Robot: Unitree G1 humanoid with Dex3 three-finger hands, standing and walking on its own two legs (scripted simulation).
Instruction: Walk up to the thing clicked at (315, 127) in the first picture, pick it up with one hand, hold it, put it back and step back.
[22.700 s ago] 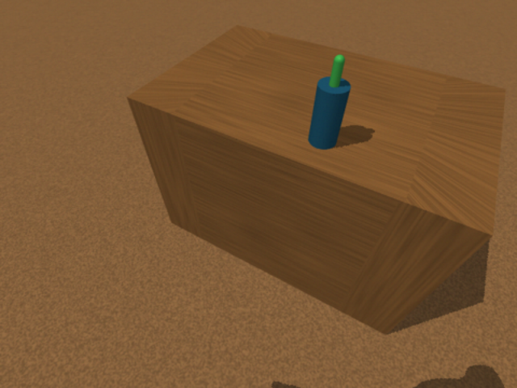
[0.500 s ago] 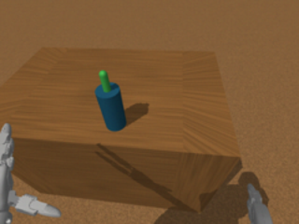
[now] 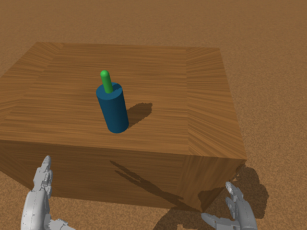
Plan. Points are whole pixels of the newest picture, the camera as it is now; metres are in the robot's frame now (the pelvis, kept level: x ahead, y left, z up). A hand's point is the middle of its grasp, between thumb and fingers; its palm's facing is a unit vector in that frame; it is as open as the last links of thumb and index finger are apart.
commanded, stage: home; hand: left
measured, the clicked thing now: (112, 102) +0.47 +0.16 +0.06
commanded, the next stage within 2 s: none
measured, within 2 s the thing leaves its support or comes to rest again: neither
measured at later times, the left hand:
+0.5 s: hand (97, 205) +0.20 +0.18 -0.09, palm faces +0.09 -0.97 -0.23, open 17.5 cm
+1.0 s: hand out of the picture +0.10 +0.25 -0.13, palm faces -0.06 -0.92 -0.39, open 17.4 cm
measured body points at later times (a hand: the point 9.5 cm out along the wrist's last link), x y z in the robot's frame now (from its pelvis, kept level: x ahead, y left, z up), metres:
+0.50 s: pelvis +0.02 +0.01 +0.00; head +0.03 +0.01 +0.45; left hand +0.19 +0.23 -0.07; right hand +0.15 -0.23 -0.10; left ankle +0.01 +0.13 -0.73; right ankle +0.03 -0.13 -0.73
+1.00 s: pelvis +0.00 +0.00 +0.01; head -0.01 +0.00 +0.46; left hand +0.10 +0.30 -0.10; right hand +0.08 -0.30 -0.11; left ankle +0.01 +0.13 -0.73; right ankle +0.03 -0.13 -0.73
